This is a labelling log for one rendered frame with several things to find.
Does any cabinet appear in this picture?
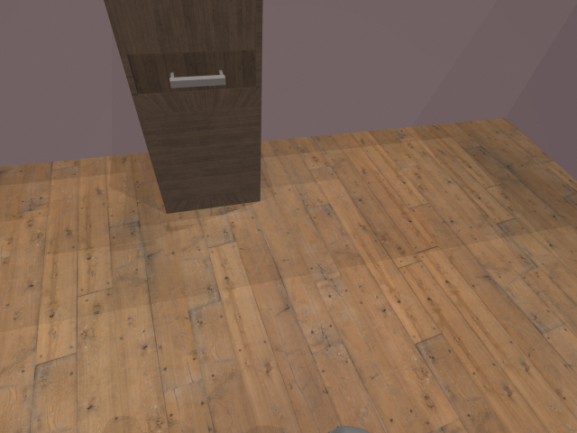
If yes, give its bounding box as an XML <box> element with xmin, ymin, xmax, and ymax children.
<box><xmin>104</xmin><ymin>0</ymin><xmax>263</xmax><ymax>214</ymax></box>

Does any drawer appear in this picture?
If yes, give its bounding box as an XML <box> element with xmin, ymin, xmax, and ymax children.
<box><xmin>129</xmin><ymin>50</ymin><xmax>255</xmax><ymax>94</ymax></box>

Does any handle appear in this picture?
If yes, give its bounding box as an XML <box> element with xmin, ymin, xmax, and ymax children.
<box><xmin>169</xmin><ymin>70</ymin><xmax>226</xmax><ymax>88</ymax></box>

